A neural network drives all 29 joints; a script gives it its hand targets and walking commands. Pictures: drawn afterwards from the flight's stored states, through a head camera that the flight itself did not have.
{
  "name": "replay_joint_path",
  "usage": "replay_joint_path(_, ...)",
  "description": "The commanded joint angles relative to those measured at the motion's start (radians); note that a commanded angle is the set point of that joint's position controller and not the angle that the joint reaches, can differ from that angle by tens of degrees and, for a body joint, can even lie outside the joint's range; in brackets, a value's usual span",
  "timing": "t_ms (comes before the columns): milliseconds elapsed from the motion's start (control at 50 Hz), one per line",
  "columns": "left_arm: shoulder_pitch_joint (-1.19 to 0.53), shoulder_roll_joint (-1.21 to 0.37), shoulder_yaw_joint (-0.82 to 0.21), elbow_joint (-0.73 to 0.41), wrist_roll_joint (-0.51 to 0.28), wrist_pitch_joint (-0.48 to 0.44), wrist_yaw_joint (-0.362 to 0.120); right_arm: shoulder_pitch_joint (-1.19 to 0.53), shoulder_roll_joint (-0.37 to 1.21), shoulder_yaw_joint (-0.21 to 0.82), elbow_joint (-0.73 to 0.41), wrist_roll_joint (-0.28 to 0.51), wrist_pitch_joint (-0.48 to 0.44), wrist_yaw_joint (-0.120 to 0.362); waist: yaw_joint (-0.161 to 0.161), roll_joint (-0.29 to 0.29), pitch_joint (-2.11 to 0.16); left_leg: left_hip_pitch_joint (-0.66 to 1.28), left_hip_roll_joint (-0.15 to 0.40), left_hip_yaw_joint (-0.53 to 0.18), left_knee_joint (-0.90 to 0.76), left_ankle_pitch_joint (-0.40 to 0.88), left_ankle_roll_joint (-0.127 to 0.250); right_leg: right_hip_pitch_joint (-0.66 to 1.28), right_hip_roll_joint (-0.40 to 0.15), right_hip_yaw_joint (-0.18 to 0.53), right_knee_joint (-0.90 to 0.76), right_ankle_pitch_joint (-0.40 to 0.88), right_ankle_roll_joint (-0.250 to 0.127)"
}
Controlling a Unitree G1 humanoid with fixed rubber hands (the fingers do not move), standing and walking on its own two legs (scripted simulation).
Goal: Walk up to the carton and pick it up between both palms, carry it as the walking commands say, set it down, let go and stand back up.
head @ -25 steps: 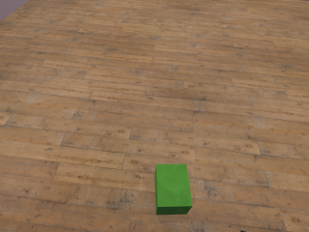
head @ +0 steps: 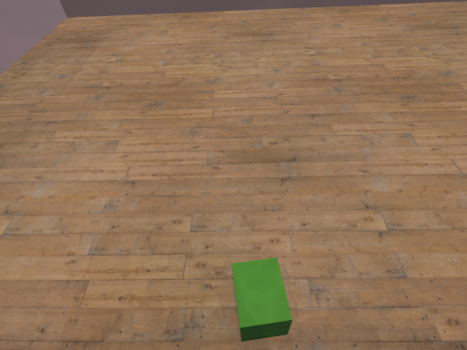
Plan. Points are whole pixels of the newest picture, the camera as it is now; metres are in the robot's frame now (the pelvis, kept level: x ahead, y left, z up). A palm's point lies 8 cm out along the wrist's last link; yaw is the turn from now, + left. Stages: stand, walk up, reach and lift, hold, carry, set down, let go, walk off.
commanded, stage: walk up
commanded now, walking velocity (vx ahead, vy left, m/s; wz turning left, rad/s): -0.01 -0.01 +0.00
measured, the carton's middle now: (259, 298) +0.46 -0.04 -0.69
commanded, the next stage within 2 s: stand in 1.82 s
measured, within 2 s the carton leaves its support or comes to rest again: neither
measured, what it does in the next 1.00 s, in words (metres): steps on the spot: right foot, then left foot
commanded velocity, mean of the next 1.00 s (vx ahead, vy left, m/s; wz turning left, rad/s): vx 0.04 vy -0.01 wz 0.02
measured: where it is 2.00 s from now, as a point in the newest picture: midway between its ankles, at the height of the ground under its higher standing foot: outside the picture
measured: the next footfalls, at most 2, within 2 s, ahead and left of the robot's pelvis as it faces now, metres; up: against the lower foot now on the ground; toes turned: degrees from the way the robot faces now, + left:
right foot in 0.34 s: +0.10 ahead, -0.21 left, +0.00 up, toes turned -5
left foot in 0.60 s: +0.06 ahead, +0.02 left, +0.00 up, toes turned +8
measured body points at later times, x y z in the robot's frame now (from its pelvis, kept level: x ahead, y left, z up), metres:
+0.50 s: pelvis +0.03 -0.08 +0.00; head +0.05 -0.10 +0.45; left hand +0.07 +0.15 -0.15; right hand +0.01 -0.32 -0.17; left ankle +0.00 +0.05 -0.71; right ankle +0.06 -0.21 -0.75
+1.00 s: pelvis +0.03 -0.02 -0.01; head +0.05 +0.00 +0.44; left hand +0.00 +0.24 -0.17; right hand +0.08 -0.27 -0.15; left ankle +0.02 +0.08 -0.75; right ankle +0.06 -0.20 -0.73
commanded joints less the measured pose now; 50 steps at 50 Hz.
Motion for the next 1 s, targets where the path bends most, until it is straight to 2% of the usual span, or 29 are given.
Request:
replay_joint_path(0,0.065,0.078,0.014,-0.010,0.001,-0.005,0.003,0.051,-0.059,-0.010,-0.011,-0.001,-0.007,-0.004,0.012,-0.014,0.033,-0.004,0.093,-0.092,-0.059,0.034,0.014,-0.062,-0.118,0.105,-0.098,-0.020,0.009)
replay_joint_path(40,0.082,0.085,0.021,0.017,0.010,-0.001,0.003,0.075,-0.060,-0.021,0.010,0.004,-0.006,-0.004,0.012,-0.027,0.029,-0.012,0.109,-0.086,-0.036,-0.075,0.017,-0.082,-0.114,0.076,-0.082,-0.124,0.005)
replay_joint_path(60,0.022,0.177,0.058,-0.005,0.019,0.030,-0.024,0.215,-0.195,-0.059,0.005,-0.020,0.012,-0.023,-0.051,-0.107,0.026,0.085,0.270,-0.381,-0.109,-0.457,0.102,-0.316,-0.049,0.005,0.146,-0.349,0.037)
replay_joint_path(80,-0.022,0.129,0.055,-0.044,0.019,0.037,-0.036,0.243,-0.252,-0.079,0.018,-0.028,0.014,-0.031,-0.084,0.128,0.042,0.066,0.445,-0.582,-0.248,-0.582,0.169,-0.418,-0.029,-0.037,0.439,-0.281,0.054)
replay_joint_path(100,-0.032,0.112,0.053,-0.053,0.026,0.040,-0.044,0.192,-0.245,-0.080,-0.003,-0.033,0.011,-0.034,-0.070,0.145,0.075,-0.035,0.487,-0.579,-0.281,-0.557,0.199,-0.449,-0.072,0.044,0.591,-0.254,0.058)
replay_joint_path(160,0.043,0.070,0.037,-0.028,0.021,0.026,-0.059,0.084,-0.171,-0.062,-0.033,-0.020,-0.019,-0.027,-0.004,0.160,0.085,-0.141,0.350,-0.298,-0.242,-0.422,0.106,-0.355,-0.086,0.054,0.538,-0.171,0.060)
replay_joint_path(220,-0.003,0.063,0.026,-0.059,0.003,0.028,-0.062,0.101,-0.177,-0.062,-0.039,-0.034,-0.022,-0.014,-0.029,0.203,0.075,-0.169,0.272,-0.180,-0.213,-0.221,0.085,-0.222,-0.061,-0.002,0.325,-0.120,0.071)
replay_joint_path(260,0.041,0.058,0.012,-0.045,-0.010,0.003,-0.030,0.070,-0.141,-0.050,-0.017,-0.013,-0.011,-0.013,0.020,0.232,0.055,-0.105,0.135,-0.045,0.000,0.218,0.059,-0.070,-0.026,-0.035,0.037,0.006,0.067)
replay_joint_path(280,0.108,0.073,0.020,-0.015,-0.018,-0.011,-0.018,0.107,-0.113,-0.033,-0.003,-0.013,-0.009,-0.006,0.021,0.180,-0.014,-0.080,0.091,-0.004,0.068,0.246,0.040,0.019,-0.014,-0.094,-0.034,0.066,0.071)
replay_joint_path(300,0.150,0.112,0.032,0.002,-0.014,-0.021,-0.010,0.156,-0.074,-0.018,-0.004,-0.010,-0.010,-0.002,0.017,0.076,-0.043,-0.132,0.074,-0.031,0.120,0.082,0.020,0.099,-0.091,-0.030,-0.050,0.120,0.073)
replay_joint_path(320,0.157,0.196,0.051,0.001,0.001,-0.026,-0.008,0.177,-0.040,-0.007,-0.031,-0.004,-0.005,-0.001,0.001,-0.131,-0.036,-0.212,0.022,-0.029,0.229,-0.183,-0.013,0.080,-0.267,0.184,-0.078,0.218,0.058)
replay_joint_path(340,0.084,0.242,0.055,-0.020,-0.002,-0.013,-0.012,0.191,-0.034,-0.008,-0.044,-0.003,0.015,-0.011,0.007,-0.284,-0.038,-0.171,0.007,-0.026,0.291,-0.320,-0.037,-0.071,-0.361,0.316,-0.171,0.099,-0.025)
replay_joint_path(380,-0.002,0.204,0.053,-0.040,0.007,-0.001,-0.004,0.140,-0.077,-0.020,-0.043,0.000,0.037,-0.008,-0.003,-0.254,0.042,-0.197,0.026,-0.087,0.431,-0.302,-0.025,-0.143,-0.316,0.261,-0.208,-0.038,-0.073)
replay_joint_path(440,-0.013,0.174,0.048,-0.040,0.003,0.000,0.015,0.114,-0.082,-0.025,-0.034,0.005,0.020,-0.001,0.006,-0.197,-0.034,-0.199,0.017,-0.069,0.487,-0.295,-0.027,-0.064,-0.309,0.139,-0.109,0.327,-0.103)
replay_joint_path(480,0.011,0.158,0.043,-0.017,0.005,0.002,0.016,0.090,-0.063,-0.011,-0.050,-0.002,0.015,-0.004,0.005,-0.173,-0.066,-0.185,0.027,-0.059,0.376,-0.284,-0.023,-0.006,-0.282,0.132,-0.065,0.391,-0.101)
replay_joint_path(540,-0.012,0.153,0.038,0.017,-0.001,0.017,0.010,0.122,-0.039,-0.004,-0.040,-0.001,0.004,-0.010,-0.023,-0.167,-0.039,-0.055,0.009,0.001,0.053,-0.054,-0.012,-0.032,-0.226,0.114,-0.023,0.252,-0.066)
replay_joint_path(560,-0.008,0.126,0.027,0.016,-0.002,0.017,0.008,0.120,-0.061,-0.013,-0.033,-0.003,-0.002,-0.011,-0.010,-0.115,-0.024,0.004,0.053,-0.028,0.006,0.016,-0.001,-0.088,-0.200,0.095,0.003,0.174,-0.042)
replay_joint_path(600,0.012,0.045,0.008,0.011,-0.013,0.023,0.005,0.063,-0.134,-0.034,-0.045,0.001,-0.011,-0.004,0.030,0.162,0.027,-0.066,0.204,-0.197,-0.093,0.040,0.048,-0.120,-0.083,-0.021,0.054,-0.065,0.030)
replay_joint_path(640,0.015,0.058,0.007,0.029,-0.004,0.025,0.005,0.000,-0.106,-0.025,-0.060,0.002,-0.008,0.000,0.044,0.145,0.092,-0.148,0.172,-0.181,-0.142,-0.101,0.062,-0.067,-0.081,-0.015,0.048,-0.037,0.041)
replay_joint_path(680,0.053,0.168,0.035,0.030,0.005,0.028,0.021,-0.012,-0.148,-0.055,-0.068,0.000,0.016,0.001,0.053,0.161,0.061,-0.171,0.072,-0.049,0.009,-0.042,0.029,-0.023,-0.168,0.035,0.066,0.062,0.018)
replay_joint_path(720,0.137,0.217,0.045,0.058,0.011,0.023,0.038,-0.006,-0.099,-0.048,-0.093,0.002,0.024,0.005,0.069,-0.093,-0.011,-0.225,0.003,0.011,0.243,-0.046,-0.014,0.009,-0.333,0.257,-0.039,0.169,-0.064)
replay_joint_path(740,0.124,0.235,0.055,0.051,0.011,0.021,0.043,-0.005,-0.086,-0.046,-0.108,0.000,0.028,0.008,0.076,-0.207,-0.018,-0.258,-0.018,0.007,0.395,-0.200,-0.033,-0.021,-0.422,0.351,-0.090,0.204,-0.128)
replay_joint_path(760,0.115,0.237,0.060,0.038,0.016,0.019,0.048,-0.025,-0.095,-0.049,-0.130,-0.005,0.035,0.011,0.087,-0.234,-0.020,-0.306,-0.008,-0.045,0.582,-0.321,-0.040,-0.048,-0.480,0.403,-0.129,0.245,-0.175)
replay_joint_path(820,-0.019,0.216,0.065,-0.004,0.012,0.018,0.049,0.002,-0.089,-0.048,-0.155,-0.003,0.034,0.019,0.019,-0.186,-0.027,-0.244,0.042,-0.119,0.549,-0.291,-0.027,-0.130,-0.384,0.241,-0.122,0.153,-0.090)
replay_joint_path(880,-0.022,0.184,0.051,0.017,0.013,0.031,0.016,0.043,-0.058,-0.022,-0.134,0.002,0.011,0.019,-0.025,-0.228,-0.062,-0.026,-0.008,0.003,0.118,-0.093,-0.023,-0.133,-0.199,0.061,-0.034,0.098,-0.030)
replay_joint_path(900,0.038,0.145,0.035,0.031,0.014,0.035,0.009,0.053,-0.094,-0.031,-0.114,0.002,-0.005,0.018,-0.021,-0.125,-0.060,0.078,0.016,-0.009,0.010,-0.001,-0.026,-0.181,-0.125,-0.015,0.081,0.036,-0.007)
replay_joint_path(920,0.079,0.083,0.012,0.028,0.018,0.033,0.004,0.084,-0.164,-0.046,-0.106,-0.007,-0.017,0.012,0.001,0.059,-0.051,0.076,0.161,-0.185,-0.063,-0.018,-0.017,-0.243,-0.082,-0.038,0.201,-0.130,0.029)
replay_joint_path(940,0.068,0.051,0.008,-0.004,0.011,0.043,0.005,0.032,-0.219,-0.051,-0.133,-0.014,-0.018,0.009,0.004,0.230,0.006,-0.080,0.329,-0.377,-0.182,-0.032,0.053,-0.276,-0.044,-0.029,0.267,-0.301,0.060)
replay_joint_path(980,0.018,0.105,0.021,-0.005,0.002,0.065,0.001,-0.028,-0.174,-0.035,-0.135,-0.018,-0.012,0.005,0.005,0.167,0.085,-0.187,0.295,-0.349,-0.212,-0.103,0.105,-0.242,-0.069,0.074,0.386,-0.248,0.047)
